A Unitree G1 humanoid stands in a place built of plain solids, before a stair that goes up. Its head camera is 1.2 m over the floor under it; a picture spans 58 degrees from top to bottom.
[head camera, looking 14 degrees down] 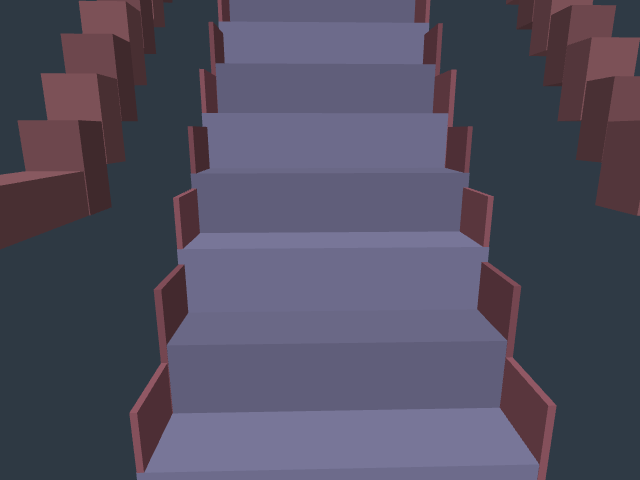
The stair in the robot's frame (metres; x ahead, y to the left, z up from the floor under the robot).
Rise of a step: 0.21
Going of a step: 0.22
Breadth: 0.99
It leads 2 degrees to the left of straight ahead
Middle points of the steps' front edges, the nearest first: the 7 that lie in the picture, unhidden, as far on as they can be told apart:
0.87 -0.06 0.42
1.09 -0.05 0.64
1.31 -0.05 0.85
1.53 -0.04 1.06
1.75 -0.03 1.27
1.98 -0.03 1.48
2.20 -0.02 1.70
